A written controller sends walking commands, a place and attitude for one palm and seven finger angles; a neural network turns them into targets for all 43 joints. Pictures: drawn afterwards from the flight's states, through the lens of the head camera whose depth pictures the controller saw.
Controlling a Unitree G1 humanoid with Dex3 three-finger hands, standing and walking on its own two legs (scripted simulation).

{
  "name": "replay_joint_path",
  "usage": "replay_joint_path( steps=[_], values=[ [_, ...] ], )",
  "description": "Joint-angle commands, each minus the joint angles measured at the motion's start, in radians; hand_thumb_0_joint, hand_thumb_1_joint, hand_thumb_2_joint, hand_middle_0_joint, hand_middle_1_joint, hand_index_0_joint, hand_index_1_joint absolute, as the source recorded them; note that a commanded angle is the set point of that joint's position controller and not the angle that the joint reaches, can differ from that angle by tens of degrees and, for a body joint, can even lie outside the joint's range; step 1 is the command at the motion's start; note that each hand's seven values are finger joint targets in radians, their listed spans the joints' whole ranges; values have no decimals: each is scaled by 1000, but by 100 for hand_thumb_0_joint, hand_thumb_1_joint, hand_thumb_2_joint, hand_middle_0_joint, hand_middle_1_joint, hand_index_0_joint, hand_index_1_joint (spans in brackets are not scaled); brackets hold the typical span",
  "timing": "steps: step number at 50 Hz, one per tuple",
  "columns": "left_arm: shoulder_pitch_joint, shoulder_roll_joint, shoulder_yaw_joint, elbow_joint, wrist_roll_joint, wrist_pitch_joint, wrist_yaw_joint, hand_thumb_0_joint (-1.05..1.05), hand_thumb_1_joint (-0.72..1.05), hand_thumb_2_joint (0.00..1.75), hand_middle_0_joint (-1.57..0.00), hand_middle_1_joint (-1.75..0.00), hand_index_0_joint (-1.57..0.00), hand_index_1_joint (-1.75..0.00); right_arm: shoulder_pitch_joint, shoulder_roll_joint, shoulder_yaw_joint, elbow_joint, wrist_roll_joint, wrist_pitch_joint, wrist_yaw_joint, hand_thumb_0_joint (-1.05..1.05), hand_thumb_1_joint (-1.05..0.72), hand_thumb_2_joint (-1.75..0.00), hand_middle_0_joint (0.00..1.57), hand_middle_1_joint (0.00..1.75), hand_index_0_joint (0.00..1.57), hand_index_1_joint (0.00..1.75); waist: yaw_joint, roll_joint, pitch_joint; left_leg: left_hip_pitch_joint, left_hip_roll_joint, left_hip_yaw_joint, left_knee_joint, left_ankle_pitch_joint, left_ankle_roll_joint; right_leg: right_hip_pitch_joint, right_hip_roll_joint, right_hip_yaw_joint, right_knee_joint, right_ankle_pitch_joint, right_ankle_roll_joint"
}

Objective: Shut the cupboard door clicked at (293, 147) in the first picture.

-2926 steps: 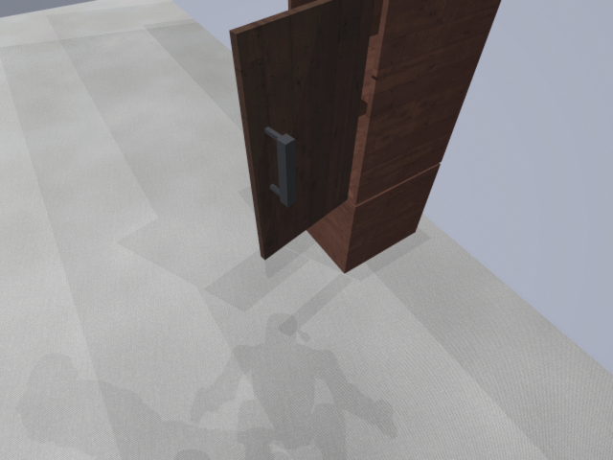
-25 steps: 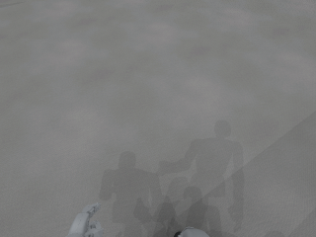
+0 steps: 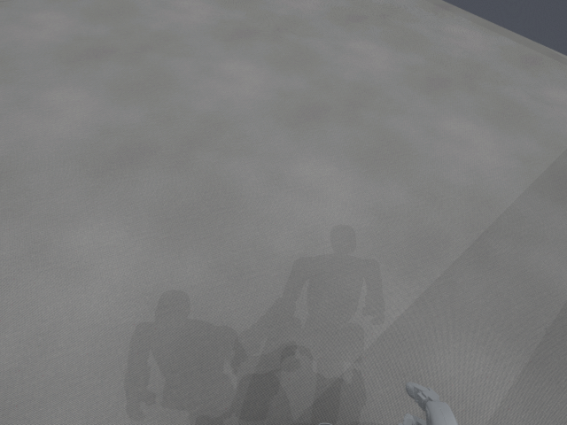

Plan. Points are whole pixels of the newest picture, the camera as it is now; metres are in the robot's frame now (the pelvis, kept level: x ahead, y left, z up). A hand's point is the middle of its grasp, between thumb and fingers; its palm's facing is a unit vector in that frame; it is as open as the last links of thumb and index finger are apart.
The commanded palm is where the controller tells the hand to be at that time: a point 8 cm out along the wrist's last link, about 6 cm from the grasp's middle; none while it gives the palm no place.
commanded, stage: turn to face it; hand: left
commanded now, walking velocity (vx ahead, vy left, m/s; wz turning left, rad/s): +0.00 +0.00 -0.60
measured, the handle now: out of the picture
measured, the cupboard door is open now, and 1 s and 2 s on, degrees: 27 27 27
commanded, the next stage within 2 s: none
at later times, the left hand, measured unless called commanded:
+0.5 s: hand (220, 386) +0.19 +0.12 -0.15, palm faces -0.33 -0.90 -0.29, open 7.4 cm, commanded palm none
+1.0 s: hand (206, 388) +0.19 +0.14 -0.18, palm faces -0.51 -0.84 -0.18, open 7.4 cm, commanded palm none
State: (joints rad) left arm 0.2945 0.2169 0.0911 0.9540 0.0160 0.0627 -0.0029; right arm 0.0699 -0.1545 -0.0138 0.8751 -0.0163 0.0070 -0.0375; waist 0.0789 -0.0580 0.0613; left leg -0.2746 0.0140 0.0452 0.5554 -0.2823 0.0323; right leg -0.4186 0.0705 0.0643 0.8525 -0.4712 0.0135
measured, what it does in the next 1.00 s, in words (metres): steps on the spot, turning right: right foot, then left foot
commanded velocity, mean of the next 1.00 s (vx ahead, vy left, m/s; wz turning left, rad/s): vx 0.00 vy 0.00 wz -0.60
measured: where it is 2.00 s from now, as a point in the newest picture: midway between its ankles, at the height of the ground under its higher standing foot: outside the picture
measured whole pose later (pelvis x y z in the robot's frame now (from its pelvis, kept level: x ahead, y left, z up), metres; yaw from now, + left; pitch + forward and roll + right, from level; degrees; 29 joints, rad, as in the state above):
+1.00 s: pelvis +0.02 +0.00 +0.00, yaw -36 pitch +0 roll -2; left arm 0.21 0.27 0.10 0.90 0.02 0.09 -0.02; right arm 0.16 -0.18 -0.01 0.85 -0.02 0.02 -0.04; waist 0.04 -0.06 0.09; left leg -0.26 0.06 0.10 0.54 -0.28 0.03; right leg -0.48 0.04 0.03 1.07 -0.47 0.04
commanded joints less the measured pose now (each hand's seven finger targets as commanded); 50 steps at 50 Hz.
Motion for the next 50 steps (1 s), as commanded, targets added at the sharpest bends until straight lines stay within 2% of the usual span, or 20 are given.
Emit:
replay_joint_path(
  steps=[1,4,9,15,17,19,20,21,22,24,27,32,38,41,42,43,44,45,47,50],
  values=[
    [10,112,38,-88,11,-9,-16,0,90,90,-20,-30,-20,-30,41,-200,-43,-81,-12,-13,-20,0,-90,-90,20,30,20,30,-48,215,-46,94,332,-178,-250,416,115,-148,-89,-14,351,4,42],
    [-11,93,28,-103,7,-1,-26,0,90,90,-20,-30,-20,-30,79,-198,-44,-68,-7,-17,-18,0,-90,-90,20,30,20,30,-54,209,-65,155,293,-76,-226,490,101,-154,-100,-58,338,65,58],
    [-106,83,18,-142,7,5,-33,0,90,90,-20,-30,-20,-30,174,-215,-59,-31,-8,-17,-11,0,-90,-90,20,30,20,30,-92,229,-73,224,317,-35,-215,504,108,-158,-121,-91,222,81,65],
    [-170,77,0,-166,6,-5,-36,0,90,90,-20,-30,-20,-30,206,-260,-79,-2,-14,-8,2,0,-90,-90,20,30,20,30,-118,290,-101,233,343,40,-133,564,94,-11,-96,-158,-62,44,28],
    [-153,87,-1,-164,4,-13,-35,0,90,90,-20,-30,-20,-30,197,-276,-83,-2,-13,-7,6,0,-90,-90,20,30,20,30,-103,288,-114,220,345,64,-82,558,67,68,-86,-168,-184,93,7],
    [-47,134,8,-134,8,-28,-29,0,90,90,-20,-30,-20,-30,176,-275,-87,-9,-1,-6,15,0,-90,-90,20,30,20,30,-39,195,-154,112,297,130,95,466,-8,289,-93,-156,-416,334,-19],
    [36,236,26,-111,16,-41,-17,0,90,90,-20,-30,-20,-30,176,-213,-74,-34,10,-3,21,0,-90,-90,20,30,20,30,1,-54,-200,-107,205,183,301,139,-70,504,-288,75,-484,598,-83],
    [83,311,40,-91,9,-45,-3,0,90,90,-20,-30,-20,-30,113,-163,-54,-82,5,2,18,0,-90,-90,20,30,20,30,20,-239,-172,-329,65,136,527,-380,-111,525,-465,312,-450,1061,-196],
    [83,305,35,-93,-1,-42,9,0,90,90,-20,-30,-20,-30,121,-190,-52,-78,7,18,5,0,-90,-90,20,30,20,30,11,-166,-176,-342,90,-5,636,-365,-103,461,-492,282,-456,1006,-250],
    [-48,237,31,-129,0,-36,25,0,90,90,-20,-30,-20,-30,101,-183,-57,-63,5,21,4,0,-90,-90,20,30,20,30,-33,-181,-106,-404,120,-52,676,-231,-109,399,-392,243,-483,791,-221],
    [-135,191,8,-164,-2,-43,17,0,90,90,-20,-30,-20,-30,153,-190,-62,-28,-2,33,17,0,-90,-90,20,30,20,30,-92,-111,-78,-302,105,-46,634,-87,-130,256,-300,122,-507,670,-174],
    [-105,195,14,-157,4,-47,8,0,90,90,-20,-30,-20,-30,134,-179,-65,-37,-4,33,20,0,-90,-90,20,30,20,30,-76,-81,-77,-279,71,-40,517,-64,-134,243,-277,183,-535,474,-183],
    [-70,211,30,-150,13,-38,8,0,90,90,-20,-30,-20,-30,76,-157,-60,-76,9,14,11,0,-90,-90,20,30,20,30,-48,-103,-98,-179,23,-35,245,-155,-118,250,-286,311,-470,591,-215],
    [-121,202,31,-154,5,-29,10,0,90,90,-20,-30,-20,-30,178,-157,-57,-47,17,2,2,0,-90,-90,20,30,20,30,-103,-103,-138,25,-1,-32,-34,-6,-104,172,-235,315,-383,587,-148],
    [-131,171,25,-159,-2,-24,9,0,90,90,-20,-30,-20,-30,212,-186,-61,-35,15,-9,-3,0,-90,-90,20,30,20,30,-119,-35,-157,173,45,-49,-169,82,-95,76,-171,265,-321,493,-96],
    [-100,109,13,-175,-13,-20,4,0,90,90,-20,-30,-20,-30,223,-270,-72,-36,3,-20,-6,0,-90,-90,20,30,20,30,-116,218,-179,292,265,-260,-272,158,-30,-78,-31,138,-165,194,-33],
    [-105,100,6,-186,-8,-22,-2,0,90,90,-20,-30,-20,-30,234,-319,-80,-53,-1,-12,-6,0,-90,-90,20,30,20,30,-118,360,-153,259,443,-394,-268,319,67,-145,-10,2,68,-147,10],
    [-120,126,13,-186,2,-17,-5,0,90,90,-20,-30,-20,-30,218,-307,-70,-66,-13,-5,-8,0,-90,-90,20,30,20,30,-120,266,-115,158,465,-372,-259,342,126,-123,-51,12,215,-146,13],
    [-97,144,32,-145,12,-2,-18,0,90,90,-20,-30,-20,-30,116,-243,-52,-88,-16,-10,-15,0,-90,-90,20,30,20,30,-72,269,-62,83,373,-240,-264,363,105,-134,-77,3,344,-41,36],
    [-84,120,26,-132,9,7,-36,0,90,90,-20,-30,-20,-30,103,-229,-49,-92,-13,-11,-15,0,-90,-90,20,30,20,30,-68,228,-59,125,298,-80,-236,376,80,-142,-90,-42,358,43,51]
  ],
)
